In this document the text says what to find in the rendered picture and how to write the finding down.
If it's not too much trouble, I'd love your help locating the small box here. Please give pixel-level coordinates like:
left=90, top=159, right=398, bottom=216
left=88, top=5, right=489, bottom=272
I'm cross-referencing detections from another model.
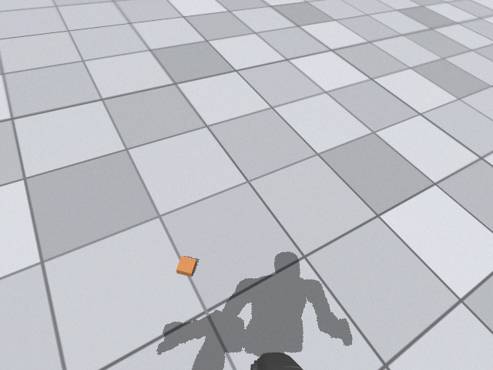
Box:
left=176, top=256, right=196, bottom=277

